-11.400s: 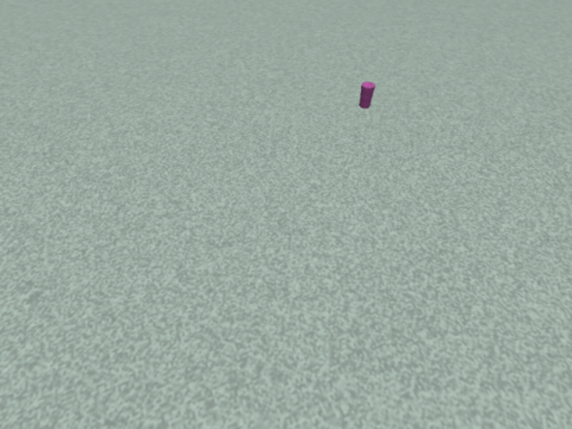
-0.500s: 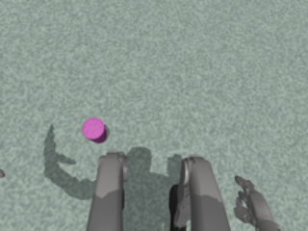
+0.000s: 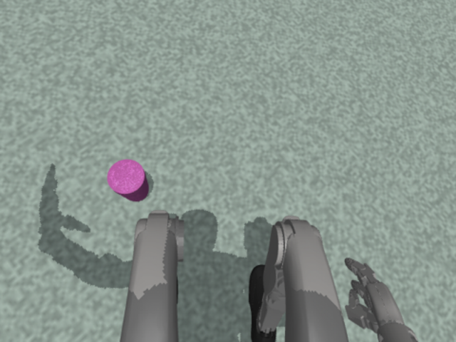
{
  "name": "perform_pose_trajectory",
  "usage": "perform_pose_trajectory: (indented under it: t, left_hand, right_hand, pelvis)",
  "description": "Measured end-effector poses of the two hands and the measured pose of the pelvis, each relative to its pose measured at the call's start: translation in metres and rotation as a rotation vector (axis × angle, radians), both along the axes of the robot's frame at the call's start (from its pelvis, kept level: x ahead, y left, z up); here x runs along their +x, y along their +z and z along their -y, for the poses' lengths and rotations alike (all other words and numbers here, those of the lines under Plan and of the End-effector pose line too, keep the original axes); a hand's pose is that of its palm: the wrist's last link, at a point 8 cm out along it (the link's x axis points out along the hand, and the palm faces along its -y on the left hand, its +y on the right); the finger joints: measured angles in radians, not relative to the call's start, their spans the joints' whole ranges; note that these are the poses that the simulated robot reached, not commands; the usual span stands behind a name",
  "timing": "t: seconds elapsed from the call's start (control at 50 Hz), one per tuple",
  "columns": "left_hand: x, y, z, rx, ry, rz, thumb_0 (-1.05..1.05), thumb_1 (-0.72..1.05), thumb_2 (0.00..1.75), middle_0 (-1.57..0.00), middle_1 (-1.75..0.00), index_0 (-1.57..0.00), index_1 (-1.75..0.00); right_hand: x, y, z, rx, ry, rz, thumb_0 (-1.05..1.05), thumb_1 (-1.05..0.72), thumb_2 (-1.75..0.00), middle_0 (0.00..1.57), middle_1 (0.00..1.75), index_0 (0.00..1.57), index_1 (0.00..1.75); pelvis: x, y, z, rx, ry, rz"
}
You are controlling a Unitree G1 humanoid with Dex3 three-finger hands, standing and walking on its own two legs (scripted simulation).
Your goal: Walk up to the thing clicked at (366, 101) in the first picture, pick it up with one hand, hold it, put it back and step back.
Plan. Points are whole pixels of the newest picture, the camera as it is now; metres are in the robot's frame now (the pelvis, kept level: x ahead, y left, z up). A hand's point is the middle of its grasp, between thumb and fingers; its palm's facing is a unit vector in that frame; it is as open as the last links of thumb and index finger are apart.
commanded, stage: go down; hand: left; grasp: from the side
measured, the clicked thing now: (132, 184) +0.42 +0.25 -0.33
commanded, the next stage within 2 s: approach in 0.60 s
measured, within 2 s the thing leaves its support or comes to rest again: neither
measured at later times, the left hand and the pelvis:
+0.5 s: hand out of the picture +0.32 +0.43 -0.02, palm faces +0.24 -0.96 -0.10, open 17.6 cm; pelvis +0.00 +0.00 -0.03, yaw +0 degrees
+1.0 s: hand out of the picture +0.34 +0.42 -0.09, palm faces +0.26 -0.97 -0.01, open 17.7 cm; pelvis -0.01 +0.00 -0.06, yaw -2 degrees
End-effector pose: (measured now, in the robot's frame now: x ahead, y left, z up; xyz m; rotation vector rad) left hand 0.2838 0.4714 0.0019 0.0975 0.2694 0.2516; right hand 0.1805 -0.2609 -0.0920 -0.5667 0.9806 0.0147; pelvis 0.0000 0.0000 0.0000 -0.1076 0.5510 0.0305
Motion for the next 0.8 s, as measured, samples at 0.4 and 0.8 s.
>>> perform_pose_trajectory:
  t: [0.4,0.8]
  left_hand:
    - [0.004,-0.013,-0.006,-0.012,0.008,0.051,-0.02,-0.59,0.08,-0.05,-0.07,-0.04,-0.07]
    - [0.009,-0.028,-0.014,-0.024,0.003,0.099,-0.02,-0.60,0.08,-0.06,-0.07,-0.04,-0.09]
  right_hand:
    - [-0.001,-0.021,0.002,-0.009,0.019,-0.015,0.01,-0.92,-0.91,0.20,0.30,0.20,0.30]
    - [-0.007,-0.029,0.001,-0.026,0.030,-0.028,0.01,-0.92,-0.91,0.20,0.30,0.20,0.30]
  pelvis:
    - [-0.001,-0.021,0.000,0.000,-0.001,0.009]
    - [-0.003,-0.036,-0.003,-0.010,-0.004,0.024]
